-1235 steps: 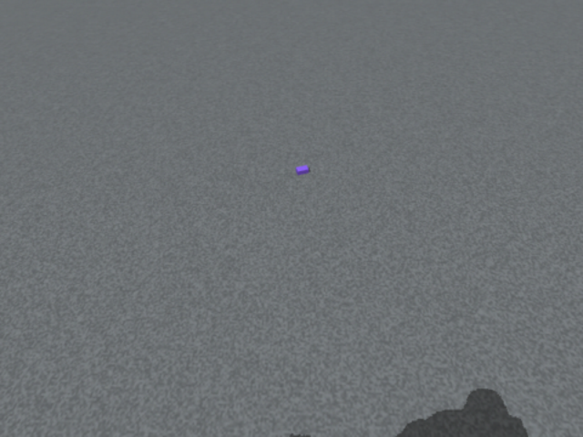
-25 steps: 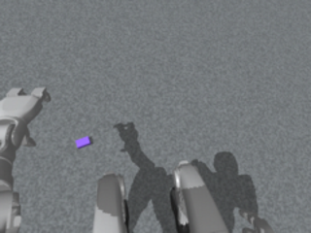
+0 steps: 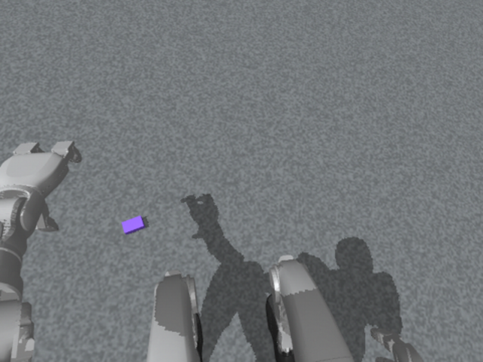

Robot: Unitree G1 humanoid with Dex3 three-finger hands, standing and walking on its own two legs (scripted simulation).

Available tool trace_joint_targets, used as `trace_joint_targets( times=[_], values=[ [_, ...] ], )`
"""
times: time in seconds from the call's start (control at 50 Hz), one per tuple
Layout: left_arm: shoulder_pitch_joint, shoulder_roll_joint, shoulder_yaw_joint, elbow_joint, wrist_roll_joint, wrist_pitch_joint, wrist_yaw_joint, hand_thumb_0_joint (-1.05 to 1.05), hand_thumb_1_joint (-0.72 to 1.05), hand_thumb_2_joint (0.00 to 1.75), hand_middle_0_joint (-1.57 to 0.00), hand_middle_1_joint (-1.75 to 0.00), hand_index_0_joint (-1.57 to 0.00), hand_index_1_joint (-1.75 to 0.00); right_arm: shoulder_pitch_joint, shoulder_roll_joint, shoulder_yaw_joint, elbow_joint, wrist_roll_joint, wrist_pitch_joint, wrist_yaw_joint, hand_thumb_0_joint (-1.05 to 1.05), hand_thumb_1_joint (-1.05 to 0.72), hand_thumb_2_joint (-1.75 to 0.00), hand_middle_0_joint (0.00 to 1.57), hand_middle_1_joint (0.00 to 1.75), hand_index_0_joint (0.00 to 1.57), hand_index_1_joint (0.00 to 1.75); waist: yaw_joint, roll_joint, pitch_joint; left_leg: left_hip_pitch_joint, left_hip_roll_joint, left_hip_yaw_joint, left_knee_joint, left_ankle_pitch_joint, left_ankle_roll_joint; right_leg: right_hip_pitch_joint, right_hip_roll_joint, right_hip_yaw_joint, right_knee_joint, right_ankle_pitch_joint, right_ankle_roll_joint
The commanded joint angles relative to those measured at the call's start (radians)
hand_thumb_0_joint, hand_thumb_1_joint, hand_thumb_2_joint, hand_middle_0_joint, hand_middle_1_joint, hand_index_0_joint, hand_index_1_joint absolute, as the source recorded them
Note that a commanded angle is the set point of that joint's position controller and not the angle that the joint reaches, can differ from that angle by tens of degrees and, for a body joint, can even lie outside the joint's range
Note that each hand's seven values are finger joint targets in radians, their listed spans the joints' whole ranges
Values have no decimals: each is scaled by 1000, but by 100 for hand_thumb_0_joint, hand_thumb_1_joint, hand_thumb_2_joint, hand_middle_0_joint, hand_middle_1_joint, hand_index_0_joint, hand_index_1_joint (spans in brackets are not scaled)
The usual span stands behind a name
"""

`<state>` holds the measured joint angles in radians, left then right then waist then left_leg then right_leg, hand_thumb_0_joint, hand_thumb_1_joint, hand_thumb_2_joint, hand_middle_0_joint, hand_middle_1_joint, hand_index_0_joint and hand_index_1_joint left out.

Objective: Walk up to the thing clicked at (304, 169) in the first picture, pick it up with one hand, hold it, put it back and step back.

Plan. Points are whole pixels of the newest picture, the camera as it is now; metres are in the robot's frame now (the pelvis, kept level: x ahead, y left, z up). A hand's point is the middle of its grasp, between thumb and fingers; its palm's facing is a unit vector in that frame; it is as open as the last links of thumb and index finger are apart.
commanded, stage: go down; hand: left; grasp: from above
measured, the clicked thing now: (133, 225) +0.48 +0.28 -0.54
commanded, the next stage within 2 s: approach in 0.84 s
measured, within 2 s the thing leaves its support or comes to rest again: neither
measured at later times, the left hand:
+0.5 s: hand (49, 195) +0.42 +0.31 -0.08, palm faces -0.43 +0.01 -0.90, open 13.1 cm
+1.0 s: hand (52, 194) +0.43 +0.31 -0.08, palm faces -0.42 +0.01 -0.91, open 12.8 cm
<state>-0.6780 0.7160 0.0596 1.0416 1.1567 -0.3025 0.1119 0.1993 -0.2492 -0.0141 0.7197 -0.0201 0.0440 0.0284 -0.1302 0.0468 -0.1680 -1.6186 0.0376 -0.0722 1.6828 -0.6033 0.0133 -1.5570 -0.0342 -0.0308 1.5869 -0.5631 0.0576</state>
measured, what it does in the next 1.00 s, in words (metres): stands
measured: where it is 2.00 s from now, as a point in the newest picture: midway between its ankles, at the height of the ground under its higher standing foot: (238, 353)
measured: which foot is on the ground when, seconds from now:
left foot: down 0.00-1.00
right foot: down 0.00-1.00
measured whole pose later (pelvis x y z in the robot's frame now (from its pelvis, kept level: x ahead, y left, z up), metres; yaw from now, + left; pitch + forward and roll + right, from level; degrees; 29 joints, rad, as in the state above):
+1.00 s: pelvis +0.01 +0.00 +0.00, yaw +0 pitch +31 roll -6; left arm -0.66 0.69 0.07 1.02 1.17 -0.27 0.16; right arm 0.19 -0.24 -0.03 0.72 -0.03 0.06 0.04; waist -0.12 0.04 -0.16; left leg -1.61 0.04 -0.08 1.67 -0.61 0.01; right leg -1.55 -0.03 -0.03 1.57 -0.57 0.06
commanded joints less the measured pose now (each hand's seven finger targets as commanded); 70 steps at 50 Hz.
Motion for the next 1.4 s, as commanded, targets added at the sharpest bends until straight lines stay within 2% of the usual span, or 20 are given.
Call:
trace_joint_targets(
  times=[0.0, 0.04, 0.14, 0.28, 0.32, 0.36, 0.38, 0.5, 0.64, 0.7, 0.74, 0.76, 0.86, 0.94, 1.04, 1.12, 1.18, 1.22, 1.3, 1.38],
  values=[
    [-286, 305, 90, -148, -19, 5, 50, 0, -37, 83, -18, -93, -19, -91, 132, -197, -74, -48, 1, -15, -14, 0, -91, -90, 20, 30, 20, 30, 5, 153, -535, 470, -17, -12, -255, 183, 1, 206, 49, -45, -172, 131, -87],
    [-296, 280, 68, -145, -19, 1, 52, 0, -36, 83, -18, -92, -20, -90, 131, -191, -71, -49, 1, -16, -13, 0, -91, -90, 20, 30, 20, 30, -7, 140, -513, 448, -19, -2, -253, 151, 3, 219, 51, -41, -183, 118, -85],
    [-318, 295, 72, -142, -3, -11, 67, 0, -38, 84, -17, -94, -19, -92, 133, -197, -73, -47, -2, -19, -12, 0, -92, -90, 20, 30, 20, 30, -9, 171, -514, 448, -19, -10, -243, 167, -1, 179, 49, -42, -159, 125, -87],
    [-314, 321, 106, -192, 1, 0, 82, 0, -37, 83, -18, -92, -20, -90, 144, -204, -84, -53, -6, -12, -4, 0, -91, -90, 20, 30, 20, 30, 14, 194, -603, 510, -19, -13, -245, 224, -4, 212, 50, -45, -154, 158, -87],
    [-304, 325, 114, -192, -5, 13, 82, 0, -35, 82, -20, -90, -22, -89, 142, -203, -88, -54, -4, -6, -5, 0, -92, -90, 20, 30, 20, 30, 16, 176, -599, 524, -18, -19, -260, 205, -4, 225, 50, -45, -171, 145, -84],
    [-311, 288, 86, -180, -11, 23, 75, 0, -34, 80, -22, -89, -23, -87, 137, -198, -84, -51, -3, -4, -5, 0, -92, -90, 20, 30, 20, 30, -6, 191, -557, 512, -17, -26, -267, 190, -5, 198, 50, -45, -173, 134, -83],
    [-320, 310, 105, -192, -14, 25, 76, 0, -32, 79, -23, -88, -25, -86, 139, -203, -87, -46, -2, -4, -7, 0, -92, -90, 20, 30, 20, 30, 8, 183, -572, 531, -13, -35, -278, 181, -6, 204, 49, -48, -174, 126, -83],
    [-249, 264, 67, -138, -27, 27, 55, 0, -31, 78, -23, -88, -25, -86, 133, -187, -77, -49, 2, -6, -11, 0, -92, -90, 20, 30, 20, 30, -2, 122, -509, 457, -19, 1, -258, 165, 6, 245, 53, -40, -205, 126, -83],
    [-258, 267, 66, -137, -4, -9, 71, 0, -30, 77, -25, -85, -26, -83, 126, -186, -71, -56, 1, -12, -11, 0, -92, -90, 20, 30, 20, 30, -1, 142, -491, 435, -20, 1, -240, 165, 3, 202, 52, -37, -176, 128, -86],
    [-278, 267, 72, -149, -1, -13, 86, 0, -31, 78, -25, -85, -26, -83, 135, -190, -74, -55, -5, -13, -6, 0, -92, -90, 20, 30, 20, 30, -5, 159, -513, 445, -21, -3, -230, 195, -1, 186, 50, -39, -157, 145, -86],
    [-312, 314, 104, -186, 9, -10, 99, 0, -30, 78, -26, -83, -27, -82, 140, -204, -86, -49, -8, -13, -4, 0, -92, -90, 20, 30, 20, 30, 15, 198, -588, 515, -13, -23, -237, 239, -8, 173, 50, -44, -138, 161, -89],
    [-291, 304, 103, -165, 10, -2, 104, 0, -31, 79, -26, -82, -26, -81, 144, -207, -85, -47, -10, -12, -2, 0, -92, -90, 20, 30, 20, 30, 12, 200, -582, 524, -14, -31, -238, 257, -11, 165, 48, -47, -134, 168, -87],
    [-313, 306, 108, -212, -1, 29, 101, 0, -29, 76, -26, -84, -28, -82, 151, -201, -91, -52, -5, -1, -1, 0, -92, -90, 20, 30, 20, 30, 9, 183, -625, 543, -18, -16, -257, 228, -3, 239, 52, -42, -181, 163, -82],
    [-264, 286, 101, -172, -14, 53, 88, 0, -31, 79, -28, -79, -27, -80, 150, -197, -89, -48, -2, 2, -3, 0, -90, -90, 20, 30, 20, 30, 7, 146, -586, 537, -16, -23, -270, 216, 0, 254, 52, -43, -202, 152, -80],
    [-265, 207, 33, -77, -11, 53, 89, 0, -34, 81, -28, -81, -27, -82, 137, -188, -74, -41, 2, -5, -5, 0, -91, -90, 20, 30, 20, 30, -24, 111, -451, 429, -13, -13, -251, 169, 3, 192, 57, -43, -186, 124, -86],
    [-255, 188, -2, 48, 14, 25, 100, 0, -33, 81, -25, -85, -25, -85, 125, -187, -60, -43, -2, -16, -2, 0, -91, -90, 20, 30, 20, 30, -34, 63, -358, 282, -24, 8, -188, 122, 12, 133, 56, -36, -146, 97, -90],
    [-309, 175, -21, 95, 41, -9, 120, 0, -31, 79, -24, -88, -25, -87, 120, -194, -56, -36, -16, -25, 7, 0, -91, -90, 20, 30, 20, 30, -46, 73, -361, 224, -28, 7, -122, 125, 15, 49, 58, -37, -80, 101, -95],
    [-352, 187, -15, 121, 59, -33, 144, 0, -30, 78, -23, -91, -25, -88, 120, -203, -52, -34, -29, -32, 20, 0, -91, -90, 20, 30, 20, 30, -54, 94, -402, 208, -28, -1, -66, 171, 16, -6, 59, -41, -17, 137, -97],
    [-483, 278, 33, 102, 121, -80, 205, 0, -28, 76, -25, -91, -28, -89, 131, -223, -53, -28, -58, -35, 44, 0, -91, -90, 20, 30, 20, 30, -52, 194, -563, 234, -28, -8, 35, 234, 2, -102, 57, -52, 107, 171, -95],
    [-558, 300, 55, 158, 170, -83, 271, 0, -27, 75, -28, -89, -30, -87, 147, -232, -53, -2, -85, -46, 60, 0, -92, -90, 20, 30, 20, 30, -65, 266, -622, 235, -29, -13, 111, 254, -12, -198, 47, -71, 211, 176, -86]
  ],
)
